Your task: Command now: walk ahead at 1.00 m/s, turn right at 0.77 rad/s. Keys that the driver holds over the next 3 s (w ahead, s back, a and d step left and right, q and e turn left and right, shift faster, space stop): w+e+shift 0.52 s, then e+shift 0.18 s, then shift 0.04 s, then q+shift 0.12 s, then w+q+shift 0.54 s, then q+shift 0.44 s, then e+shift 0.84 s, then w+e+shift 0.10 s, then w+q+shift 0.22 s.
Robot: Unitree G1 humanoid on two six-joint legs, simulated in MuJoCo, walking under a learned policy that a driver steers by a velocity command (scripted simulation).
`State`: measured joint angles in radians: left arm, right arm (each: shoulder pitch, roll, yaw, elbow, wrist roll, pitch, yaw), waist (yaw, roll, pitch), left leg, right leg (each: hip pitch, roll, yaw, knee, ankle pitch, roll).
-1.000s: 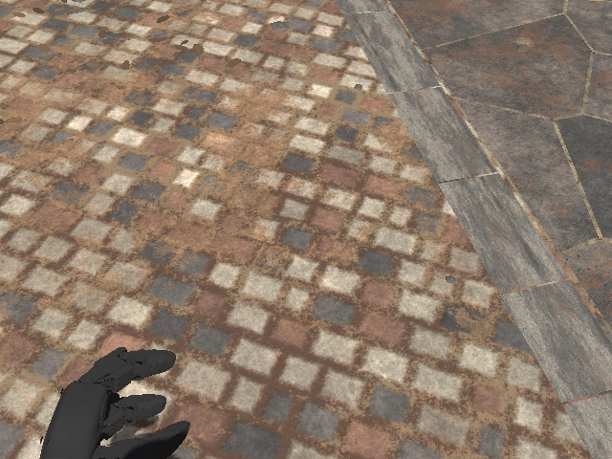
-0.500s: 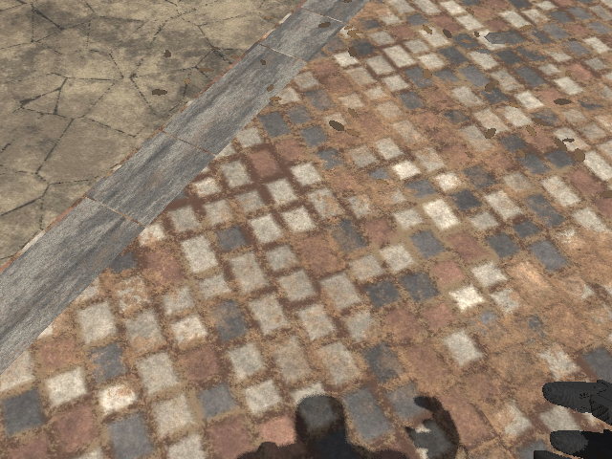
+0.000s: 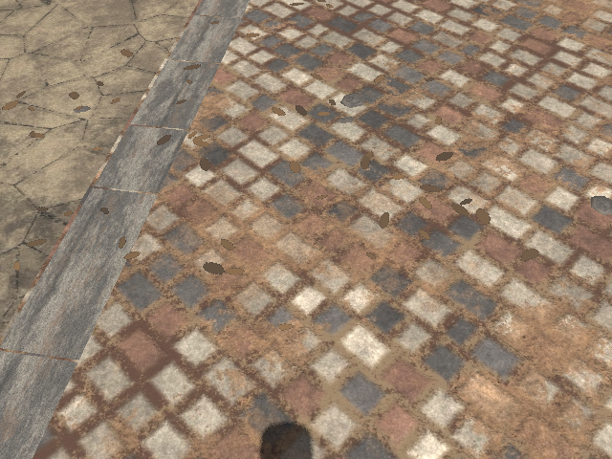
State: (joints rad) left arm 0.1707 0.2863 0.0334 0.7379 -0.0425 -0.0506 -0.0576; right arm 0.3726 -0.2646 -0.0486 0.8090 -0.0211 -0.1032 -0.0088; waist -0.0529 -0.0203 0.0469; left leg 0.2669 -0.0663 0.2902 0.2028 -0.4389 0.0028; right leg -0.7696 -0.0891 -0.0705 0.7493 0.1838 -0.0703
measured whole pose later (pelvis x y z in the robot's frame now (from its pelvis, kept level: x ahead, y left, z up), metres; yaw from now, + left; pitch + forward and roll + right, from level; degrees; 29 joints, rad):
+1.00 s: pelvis +0.73 -0.18 +0.01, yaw -42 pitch +1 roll +1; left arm 0.04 0.25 0.02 0.60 0.00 -0.05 -0.02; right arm 0.33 -0.31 -0.04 0.84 0.04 -0.07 0.02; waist -0.06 0.01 0.06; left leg -0.27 0.02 -0.01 1.06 -0.50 0.02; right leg -0.45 0.01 -0.03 0.58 -0.16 -0.07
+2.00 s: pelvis +1.30 -0.34 +0.01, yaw +7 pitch +1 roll -2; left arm 0.10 0.28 0.05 0.72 0.03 -0.07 -0.02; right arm 0.14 -0.32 -0.06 0.63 -0.01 0.04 -0.04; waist 0.01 0.02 0.04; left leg -0.30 -0.15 -0.22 0.98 -0.57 -0.03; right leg -0.44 0.11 0.06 0.48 -0.06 -0.04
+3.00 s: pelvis +1.46 -0.41 +0.03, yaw -34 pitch +2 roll +0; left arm 0.32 0.29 0.04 0.65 0.00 -0.06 0.00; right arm 0.22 -0.33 -0.06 0.73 0.02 -0.06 0.03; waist 0.02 0.02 -0.03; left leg -0.63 0.09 -0.01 0.80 -0.05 -0.05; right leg -0.08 0.02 0.03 0.31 -0.27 -0.04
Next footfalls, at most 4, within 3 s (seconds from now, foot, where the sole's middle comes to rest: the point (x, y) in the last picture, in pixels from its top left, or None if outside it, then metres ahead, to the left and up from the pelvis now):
0.06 right None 0.29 -0.06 -0.75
0.50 left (306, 363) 0.72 0.01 -0.75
0.92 right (453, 335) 0.77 -0.34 -0.75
1.46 left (387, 200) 1.22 -0.25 -0.75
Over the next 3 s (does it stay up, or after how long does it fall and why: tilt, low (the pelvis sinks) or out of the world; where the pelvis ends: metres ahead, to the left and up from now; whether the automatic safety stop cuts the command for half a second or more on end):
stays up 1.46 -0.41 0.03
